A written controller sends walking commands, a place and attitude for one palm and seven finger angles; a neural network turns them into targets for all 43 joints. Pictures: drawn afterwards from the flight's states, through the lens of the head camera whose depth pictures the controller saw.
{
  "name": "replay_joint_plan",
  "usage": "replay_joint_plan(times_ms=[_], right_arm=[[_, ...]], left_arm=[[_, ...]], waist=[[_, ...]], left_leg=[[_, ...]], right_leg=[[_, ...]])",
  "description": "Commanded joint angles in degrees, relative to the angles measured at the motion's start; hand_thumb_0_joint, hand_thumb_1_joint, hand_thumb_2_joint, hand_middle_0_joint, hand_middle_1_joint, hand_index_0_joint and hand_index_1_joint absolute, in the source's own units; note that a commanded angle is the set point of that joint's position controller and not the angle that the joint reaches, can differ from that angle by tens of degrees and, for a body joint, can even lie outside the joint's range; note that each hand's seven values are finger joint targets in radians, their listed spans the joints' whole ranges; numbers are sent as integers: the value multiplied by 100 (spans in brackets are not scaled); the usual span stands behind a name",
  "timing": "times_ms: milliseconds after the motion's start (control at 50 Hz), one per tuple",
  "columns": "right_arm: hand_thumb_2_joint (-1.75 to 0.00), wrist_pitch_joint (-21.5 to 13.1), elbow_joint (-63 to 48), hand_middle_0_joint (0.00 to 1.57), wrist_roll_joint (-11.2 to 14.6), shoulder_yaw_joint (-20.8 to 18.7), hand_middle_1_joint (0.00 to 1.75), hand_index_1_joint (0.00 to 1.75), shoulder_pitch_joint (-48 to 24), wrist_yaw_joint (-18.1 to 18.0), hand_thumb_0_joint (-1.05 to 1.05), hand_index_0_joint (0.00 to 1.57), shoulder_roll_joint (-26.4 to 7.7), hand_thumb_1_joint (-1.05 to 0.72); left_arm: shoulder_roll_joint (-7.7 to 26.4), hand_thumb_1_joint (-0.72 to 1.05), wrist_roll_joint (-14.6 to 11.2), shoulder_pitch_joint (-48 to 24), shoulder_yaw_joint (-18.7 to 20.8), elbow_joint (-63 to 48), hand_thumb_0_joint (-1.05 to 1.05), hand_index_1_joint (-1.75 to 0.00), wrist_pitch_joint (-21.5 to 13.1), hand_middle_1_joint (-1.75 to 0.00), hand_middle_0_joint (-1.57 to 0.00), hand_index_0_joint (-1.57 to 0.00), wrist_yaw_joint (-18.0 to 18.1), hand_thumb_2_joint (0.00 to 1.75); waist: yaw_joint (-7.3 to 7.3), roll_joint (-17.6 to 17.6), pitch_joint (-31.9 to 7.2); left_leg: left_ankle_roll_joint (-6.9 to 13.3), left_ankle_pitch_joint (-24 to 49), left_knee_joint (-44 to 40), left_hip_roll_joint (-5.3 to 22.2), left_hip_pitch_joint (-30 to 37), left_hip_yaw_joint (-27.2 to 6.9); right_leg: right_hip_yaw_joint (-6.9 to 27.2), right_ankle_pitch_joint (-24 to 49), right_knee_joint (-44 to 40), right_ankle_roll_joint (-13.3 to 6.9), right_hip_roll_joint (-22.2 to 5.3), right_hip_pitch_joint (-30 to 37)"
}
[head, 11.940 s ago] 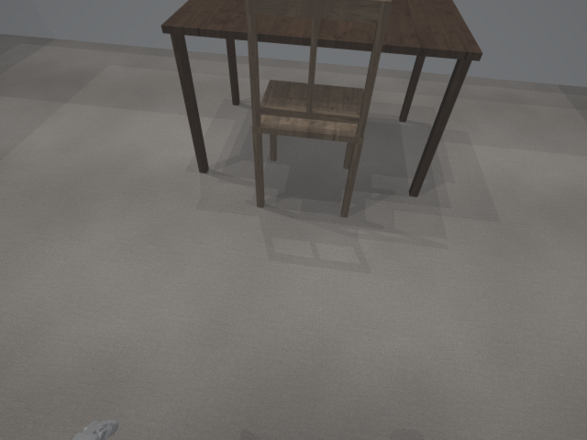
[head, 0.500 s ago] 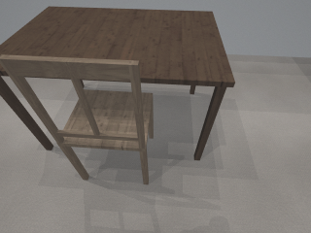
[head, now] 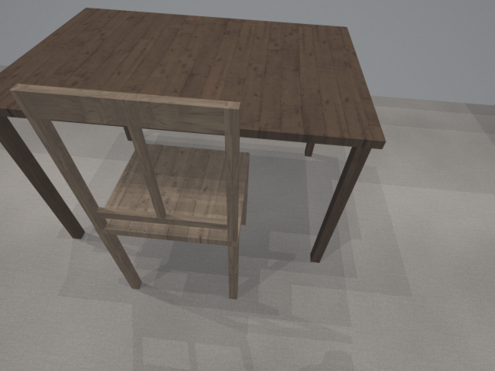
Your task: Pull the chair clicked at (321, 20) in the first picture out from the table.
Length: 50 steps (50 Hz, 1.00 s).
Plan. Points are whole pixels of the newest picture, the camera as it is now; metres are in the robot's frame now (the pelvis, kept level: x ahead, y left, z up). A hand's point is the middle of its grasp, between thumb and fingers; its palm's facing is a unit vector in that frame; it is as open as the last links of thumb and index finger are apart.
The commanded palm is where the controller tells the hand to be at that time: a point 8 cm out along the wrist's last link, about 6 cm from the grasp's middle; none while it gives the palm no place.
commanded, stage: look again from close up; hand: left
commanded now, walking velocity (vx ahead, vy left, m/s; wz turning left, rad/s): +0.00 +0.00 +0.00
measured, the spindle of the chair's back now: (149, 177) +0.54 +0.27 -0.07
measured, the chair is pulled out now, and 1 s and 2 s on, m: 0.00 0.00 0.00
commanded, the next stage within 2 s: shuffle to correct the standing spot in 0.22 s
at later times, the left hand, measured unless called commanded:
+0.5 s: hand out of the picture -0.01 +0.16 -0.18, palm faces +0.01 -0.99 -0.15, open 7.4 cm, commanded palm none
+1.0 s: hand out of the picture +0.01 +0.09 -0.20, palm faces +0.04 -1.00 -0.08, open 7.4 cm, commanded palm none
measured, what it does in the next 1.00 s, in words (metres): walks ahead: left foot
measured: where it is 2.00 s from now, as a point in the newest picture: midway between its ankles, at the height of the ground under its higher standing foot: outside the picture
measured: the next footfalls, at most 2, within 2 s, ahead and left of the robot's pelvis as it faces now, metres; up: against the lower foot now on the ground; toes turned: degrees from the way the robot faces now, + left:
left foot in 0.96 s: +0.18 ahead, +0.03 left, +0.00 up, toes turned +8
right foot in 1.32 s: +0.19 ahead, -0.27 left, +0.00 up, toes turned -3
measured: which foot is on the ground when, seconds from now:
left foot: down 0.00-0.66, up 0.68-0.94, down 0.96-1.00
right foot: down 0.00-0.96, up 0.98-1.00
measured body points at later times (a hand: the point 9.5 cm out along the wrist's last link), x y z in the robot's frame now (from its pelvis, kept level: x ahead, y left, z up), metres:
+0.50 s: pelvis +0.01 -0.01 +0.00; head +0.02 +0.01 +0.45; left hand -0.01 +0.21 -0.17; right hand +0.01 -0.23 -0.16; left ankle +0.00 +0.09 -0.74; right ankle -0.03 -0.12 -0.74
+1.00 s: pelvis +0.09 -0.06 -0.02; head +0.11 -0.02 +0.43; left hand +0.01 +0.14 -0.19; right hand +0.18 -0.29 -0.15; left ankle +0.14 +0.02 -0.74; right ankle -0.02 -0.13 -0.70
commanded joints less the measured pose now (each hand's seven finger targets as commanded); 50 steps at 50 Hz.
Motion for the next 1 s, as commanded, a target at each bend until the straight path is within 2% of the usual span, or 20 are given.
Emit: replay_joint_plan(times_ms=[0,240,340,440,520,560,600,620,640,660,680,700,740,840,880,900,920,940,960,980], right_arm=[[-90,-108,-142,20,11,-104,30,30,251,-26,0,20,-635,-90],[-90,-102,2,20,35,-116,30,30,167,-42,0,20,-556,-90],[-90,-73,80,20,18,-118,30,30,193,-35,0,20,-554,-90],[-90,-3,50,20,-32,-269,30,30,301,-57,0,20,-817,-90],[-90,-6,-31,20,-67,-365,30,30,419,-111,0,20,-930,-90],[-90,-16,-62,20,-72,-379,30,30,417,-123,0,20,-913,-90],[-90,-45,-150,20,-66,-359,30,30,232,-113,0,20,-776,-90],[-90,-78,-215,20,-46,-319,30,30,157,-105,0,20,-608,-90],[-90,-96,-331,20,-38,-268,30,30,-24,-88,0,20,-365,-90],[-90,-110,-451,20,-55,-268,30,30,-377,-83,0,20,-384,-90],[-90,-121,-482,20,-60,-281,30,30,-454,-85,0,20,-383,-90],[-90,-123,-452,20,-50,-288,30,30,-455,-68,0,20,-355,-90],[-90,-109,-465,20,-36,-279,30,30,-554,-5,0,20,-245,-90],[-90,-44,-530,20,-2,-268,30,30,-464,15,0,20,-131,-90],[-90,-80,-314,20,-16,-289,30,30,268,-78,0,20,-262,-90],[-90,-108,-130,20,-33,-338,30,30,852,-135,0,20,-469,-90],[-90,-135,-55,20,-98,-443,30,30,1260,-208,0,20,-960,-90],[-90,-132,-94,20,-59,-491,30,30,1504,-235,0,20,-1372,-90],[-90,-44,-259,20,-21,-478,30,30,1145,-201,0,20,-1419,-90],[-90,-52,-360,20,-42,-432,30,30,593,-202,0,20,-1133,-90]], left_arm=[[490,90,-15,457,78,-118,0,-30,-61,-30,-20,-20,49,90],[441,90,-4,562,64,-2,0,-30,-62,-30,-20,-20,71,90],[389,90,11,633,60,59,0,-30,-36,-30,-20,-20,53,90],[325,90,91,580,108,-42,0,-30,57,-30,-20,-20,-49,90],[287,90,116,565,173,-154,0,-30,91,-30,-20,-20,-126,90],[274,90,117,656,206,-162,0,-30,80,-30,-20,-20,-150,90],[347,90,98,973,250,-90,0,-30,36,-30,-20,-20,-155,90],[510,90,94,1187,291,-31,0,-30,8,-30,-20,-20,-129,90],[735,90,89,1503,349,79,0,-30,-15,-30,-20,-20,-84,90],[739,90,87,1739,362,140,0,-30,-54,-30,-20,-20,-42,90],[636,90,102,1789,327,171,0,-30,-91,-30,-20,-20,-6,90],[559,90,107,1707,306,155,0,-30,-103,-30,-20,-20,17,90],[556,90,102,1573,300,92,0,-30,-114,-30,-20,-20,50,90],[584,90,135,1070,265,-77,0,-30,-77,-30,-20,-20,11,90],[597,90,80,854,281,-147,0,-30,-41,-30,-20,-20,-28,90],[586,90,50,847,282,-175,0,-30,-21,-30,-20,-20,-49,90],[384,90,-5,1074,272,-181,0,-30,-15,-30,-20,-20,-84,90],[274,90,-14,1115,215,-370,0,-30,-15,-30,-20,-20,-92,90],[550,90,78,1011,322,-457,0,-30,84,-30,-20,-20,-69,90],[483,90,165,649,352,-466,0,-30,127,-30,-20,-20,-82,90]], waist=[[9,171,150],[14,106,198],[-2,28,234],[-60,483,666],[-80,748,594],[-16,581,486],[148,195,311],[219,-464,209],[308,-1461,118],[501,-1456,207],[448,-1054,248],[385,-615,239],[316,-304,161],[-32,-516,251],[-391,-395,-33],[-611,-217,-396],[-696,693,-756],[-619,1538,-909],[-529,812,-576],[-343,502,240]], left_leg=[[81,1088,-591,699,48,-678],[70,1265,-610,695,179,-609],[99,554,-686,741,187,-645],[398,-1083,-1304,1271,-32,-1363],[676,-820,-1221,1612,63,-1709],[657,-436,-920,1589,-186,-1519],[373,-265,-231,1134,-807,-838],[185,-227,546,680,-1335,-212],[-15,-927,1428,215,-1929,437],[-44,-1936,2415,204,-2435,368],[-45,-1928,3036,311,-2650,139],[-49,-1810,3303,373,-2737,118],[-69,-1681,3160,427,-2744,274],[-71,-775,1759,313,-1383,608],[-17,236,654,151,-181,726],[77,942,97,372,770,472],[601,2251,-127,1654,1736,-1072],[1418,3474,-633,3147,1929,-2962],[1729,2134,-1016,3401,1047,-3054],[1441,1270,-1377,3018,34,-2633]], right_leg=[[347,955,-412,-206,-443,-200],[389,1172,-495,-187,-468,-192],[298,545,-467,-195,-392,-261],[-141,-390,133,-217,-104,-932],[-206,-522,603,-234,-27,-1296],[-174,-356,322,-266,-54,-964],[202,28,-226,-386,-277,-123],[713,506,-518,-555,-637,501],[1440,1567,-864,-831,-1217,1033],[1757,3197,-905,-1180,-1651,1211],[1629,4381,-726,-1417,-1683,1318],[1362,4872,-607,-1534,-1606,1415],[924,5053,-539,-1434,-1375,1534],[492,4313,-667,-1245,-976,349],[158,4475,121,-974,-614,27],[134,4041,1024,-776,-475,-243],[-107,1976,2404,-430,-45,-1224],[-106,-1516,3967,-237,298,-2170],[395,-1630,4598,-292,75,-2218],[412,-1134,4664,-216,-64,-2375]])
